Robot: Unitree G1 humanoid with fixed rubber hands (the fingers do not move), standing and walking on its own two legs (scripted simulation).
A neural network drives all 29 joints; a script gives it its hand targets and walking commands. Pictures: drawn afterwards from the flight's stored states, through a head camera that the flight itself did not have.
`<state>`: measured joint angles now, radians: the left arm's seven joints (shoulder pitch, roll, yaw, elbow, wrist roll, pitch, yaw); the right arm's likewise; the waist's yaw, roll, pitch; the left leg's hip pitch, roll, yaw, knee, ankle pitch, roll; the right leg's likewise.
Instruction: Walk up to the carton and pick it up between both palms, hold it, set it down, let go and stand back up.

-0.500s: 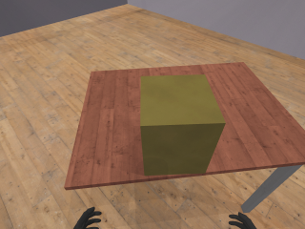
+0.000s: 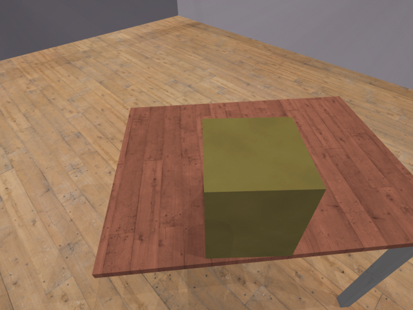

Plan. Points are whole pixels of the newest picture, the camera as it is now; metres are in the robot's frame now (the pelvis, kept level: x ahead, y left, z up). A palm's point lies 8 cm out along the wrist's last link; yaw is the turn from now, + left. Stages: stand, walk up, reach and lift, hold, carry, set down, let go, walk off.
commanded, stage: stand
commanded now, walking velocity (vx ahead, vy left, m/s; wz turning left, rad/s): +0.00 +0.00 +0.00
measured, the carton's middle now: (248, 188) +0.40 -0.06 +0.02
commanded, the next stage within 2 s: none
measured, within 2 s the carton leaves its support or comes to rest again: neither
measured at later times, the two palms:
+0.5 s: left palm out of the picture -0.06 +0.21 -0.16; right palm out of the picture -0.06 -0.16 -0.15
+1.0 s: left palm out of the picture -0.08 +0.22 -0.15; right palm out of the picture -0.09 -0.15 -0.15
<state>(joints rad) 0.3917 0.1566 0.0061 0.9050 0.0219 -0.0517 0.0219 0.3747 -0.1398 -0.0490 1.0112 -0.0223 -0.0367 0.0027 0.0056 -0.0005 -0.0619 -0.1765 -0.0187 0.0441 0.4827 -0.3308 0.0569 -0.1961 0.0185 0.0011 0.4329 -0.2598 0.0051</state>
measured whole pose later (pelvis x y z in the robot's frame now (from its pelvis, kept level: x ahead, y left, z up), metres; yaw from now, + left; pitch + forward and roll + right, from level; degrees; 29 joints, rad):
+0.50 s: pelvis -0.01 +0.03 +0.00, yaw +0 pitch -2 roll -1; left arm 0.36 0.08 0.00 1.19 0.01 -0.01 0.05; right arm 0.39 -0.07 0.00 1.14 -0.02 -0.03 -0.04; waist 0.00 -0.01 -0.02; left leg -0.11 -0.07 0.07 0.43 -0.29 0.10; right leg -0.16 -0.04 0.03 0.43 -0.25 0.05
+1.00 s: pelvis -0.02 +0.03 +0.00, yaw -1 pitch -1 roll +0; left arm 0.35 0.07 -0.02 1.24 0.01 0.00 0.05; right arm 0.40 -0.08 0.01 1.16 -0.01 -0.02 -0.04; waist -0.01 -0.01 -0.01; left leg -0.11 -0.09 0.08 0.38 -0.25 0.11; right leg -0.17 -0.05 0.04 0.42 -0.22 0.06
